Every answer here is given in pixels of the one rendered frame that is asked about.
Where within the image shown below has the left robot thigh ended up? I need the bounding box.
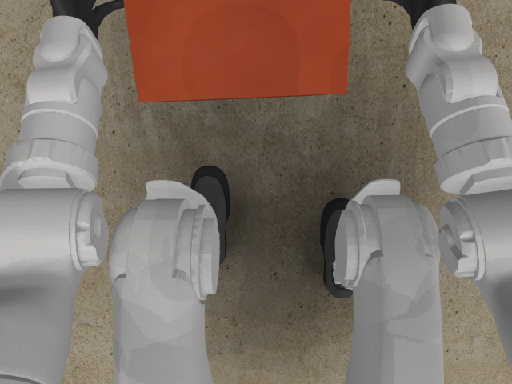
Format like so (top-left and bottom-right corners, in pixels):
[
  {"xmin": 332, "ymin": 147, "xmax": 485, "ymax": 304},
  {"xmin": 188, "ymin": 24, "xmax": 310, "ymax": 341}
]
[{"xmin": 112, "ymin": 198, "xmax": 220, "ymax": 384}]

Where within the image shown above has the robot left hand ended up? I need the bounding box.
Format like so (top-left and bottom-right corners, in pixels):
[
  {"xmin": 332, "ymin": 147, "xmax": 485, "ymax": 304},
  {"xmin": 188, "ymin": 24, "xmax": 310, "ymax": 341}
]
[{"xmin": 50, "ymin": 0, "xmax": 124, "ymax": 40}]

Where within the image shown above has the robot left forearm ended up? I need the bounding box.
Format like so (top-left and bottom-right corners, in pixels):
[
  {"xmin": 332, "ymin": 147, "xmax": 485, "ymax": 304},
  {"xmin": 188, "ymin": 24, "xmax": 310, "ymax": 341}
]
[{"xmin": 0, "ymin": 16, "xmax": 108, "ymax": 192}]

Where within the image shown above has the robot right forearm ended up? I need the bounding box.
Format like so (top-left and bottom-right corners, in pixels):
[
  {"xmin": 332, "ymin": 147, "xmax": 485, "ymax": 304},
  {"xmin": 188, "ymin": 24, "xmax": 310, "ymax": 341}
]
[{"xmin": 405, "ymin": 4, "xmax": 512, "ymax": 196}]

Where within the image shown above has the right robot shin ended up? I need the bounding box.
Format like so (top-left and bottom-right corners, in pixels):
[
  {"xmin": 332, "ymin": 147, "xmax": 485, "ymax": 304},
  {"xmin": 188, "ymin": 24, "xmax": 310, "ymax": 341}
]
[{"xmin": 333, "ymin": 179, "xmax": 441, "ymax": 290}]

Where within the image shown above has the right robot upper arm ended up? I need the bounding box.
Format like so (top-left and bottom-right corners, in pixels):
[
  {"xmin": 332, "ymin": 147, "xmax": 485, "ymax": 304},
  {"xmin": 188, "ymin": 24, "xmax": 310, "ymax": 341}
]
[{"xmin": 438, "ymin": 189, "xmax": 512, "ymax": 369}]

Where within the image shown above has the left robot upper arm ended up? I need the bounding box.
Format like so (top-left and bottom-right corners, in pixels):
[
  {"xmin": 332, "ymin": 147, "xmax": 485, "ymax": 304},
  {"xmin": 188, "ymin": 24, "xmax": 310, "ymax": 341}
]
[{"xmin": 0, "ymin": 188, "xmax": 109, "ymax": 384}]

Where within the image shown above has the robot right hand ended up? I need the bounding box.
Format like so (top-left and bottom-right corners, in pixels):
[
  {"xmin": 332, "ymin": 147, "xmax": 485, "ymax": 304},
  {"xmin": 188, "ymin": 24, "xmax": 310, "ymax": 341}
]
[{"xmin": 383, "ymin": 0, "xmax": 457, "ymax": 30}]

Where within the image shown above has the carton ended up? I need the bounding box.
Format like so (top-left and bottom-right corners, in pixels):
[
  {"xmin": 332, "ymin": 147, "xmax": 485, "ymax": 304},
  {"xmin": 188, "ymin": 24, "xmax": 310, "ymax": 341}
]
[{"xmin": 123, "ymin": 0, "xmax": 350, "ymax": 102}]

